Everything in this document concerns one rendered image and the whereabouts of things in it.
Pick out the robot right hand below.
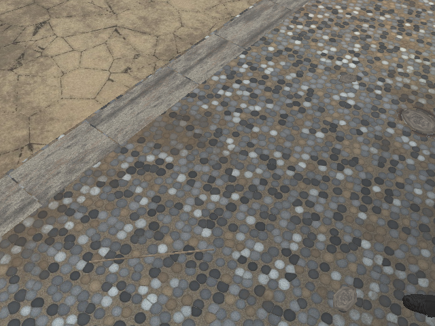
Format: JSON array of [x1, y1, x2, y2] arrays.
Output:
[[402, 294, 435, 318]]

